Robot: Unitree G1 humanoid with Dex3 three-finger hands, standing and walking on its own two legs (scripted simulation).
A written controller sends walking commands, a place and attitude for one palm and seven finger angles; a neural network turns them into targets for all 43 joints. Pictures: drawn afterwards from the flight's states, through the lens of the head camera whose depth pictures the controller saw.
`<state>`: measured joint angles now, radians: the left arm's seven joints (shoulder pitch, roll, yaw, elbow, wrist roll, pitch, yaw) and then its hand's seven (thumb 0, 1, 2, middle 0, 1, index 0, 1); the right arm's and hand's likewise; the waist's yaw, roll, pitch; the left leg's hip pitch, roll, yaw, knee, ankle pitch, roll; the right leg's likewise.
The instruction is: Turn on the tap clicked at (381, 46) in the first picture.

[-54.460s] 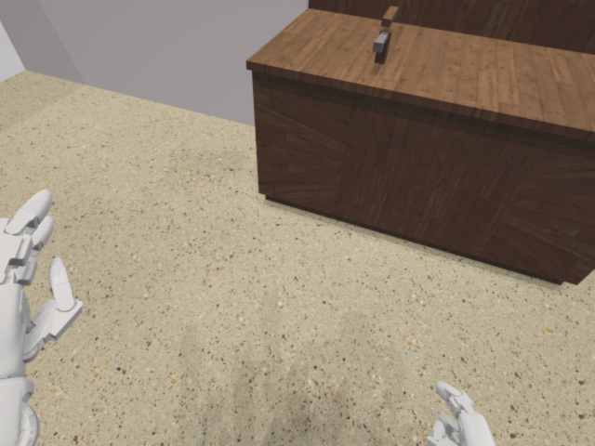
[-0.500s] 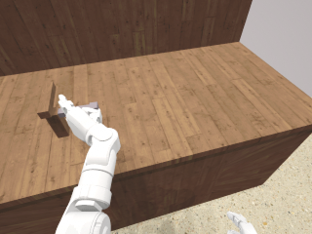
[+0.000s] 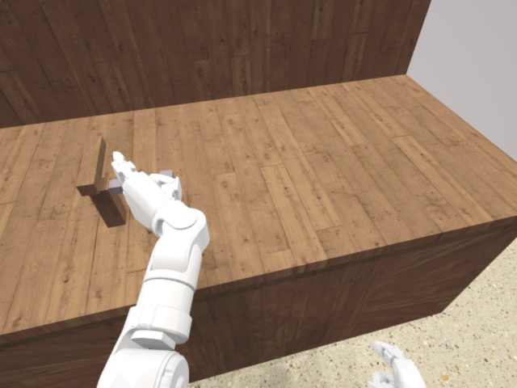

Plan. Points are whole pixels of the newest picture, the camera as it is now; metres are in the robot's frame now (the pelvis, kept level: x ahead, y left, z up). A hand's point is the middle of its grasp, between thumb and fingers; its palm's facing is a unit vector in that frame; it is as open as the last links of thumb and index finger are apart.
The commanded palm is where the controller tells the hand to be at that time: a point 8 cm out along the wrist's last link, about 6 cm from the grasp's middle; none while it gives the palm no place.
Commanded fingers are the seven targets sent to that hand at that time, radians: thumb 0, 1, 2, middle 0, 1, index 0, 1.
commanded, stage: lift the hand up off the lever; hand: left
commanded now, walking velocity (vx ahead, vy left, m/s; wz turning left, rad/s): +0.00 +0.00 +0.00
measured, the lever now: (167, 180) +0.46 +0.23 +0.06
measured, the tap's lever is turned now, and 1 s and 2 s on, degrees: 85 85 85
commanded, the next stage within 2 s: draw the hand back beside the body in 0.04 s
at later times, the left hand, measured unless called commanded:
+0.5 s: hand (156, 218) +0.31 +0.18 +0.13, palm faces +0.27 -0.94 -0.21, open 7.7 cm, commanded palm +0.28 +0.22 +0.14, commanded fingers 0.00 0.90 0.90 -0.17 -0.21 -0.17 -0.21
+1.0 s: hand (103, 245) +0.25 +0.22 +0.15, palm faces +0.26 -0.93 -0.26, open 7.5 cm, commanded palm +0.21 +0.27 +0.17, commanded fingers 0.00 0.90 0.90 -0.19 -0.28 -0.19 -0.28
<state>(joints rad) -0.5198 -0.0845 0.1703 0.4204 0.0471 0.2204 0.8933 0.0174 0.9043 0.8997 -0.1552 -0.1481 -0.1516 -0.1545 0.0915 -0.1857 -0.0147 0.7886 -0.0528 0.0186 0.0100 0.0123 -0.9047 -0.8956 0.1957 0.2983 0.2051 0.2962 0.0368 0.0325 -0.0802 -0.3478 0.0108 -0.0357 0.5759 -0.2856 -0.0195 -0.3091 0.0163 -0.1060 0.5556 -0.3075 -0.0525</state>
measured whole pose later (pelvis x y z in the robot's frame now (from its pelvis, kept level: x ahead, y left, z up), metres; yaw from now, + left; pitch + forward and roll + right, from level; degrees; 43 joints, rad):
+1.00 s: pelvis +0.00 +0.02 +0.02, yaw -3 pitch -6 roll -1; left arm 0.23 0.29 0.15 -0.20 -0.07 -0.10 0.10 0.02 0.90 0.90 -0.20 -0.25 -0.19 -0.26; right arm 0.15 -0.21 0.04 0.63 0.01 -0.03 -0.05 0.01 -0.90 -0.90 0.20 0.30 0.21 0.30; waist 0.06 0.05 0.05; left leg -0.05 0.01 0.03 0.34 -0.19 0.01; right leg -0.01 0.02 -0.04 0.29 -0.17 -0.03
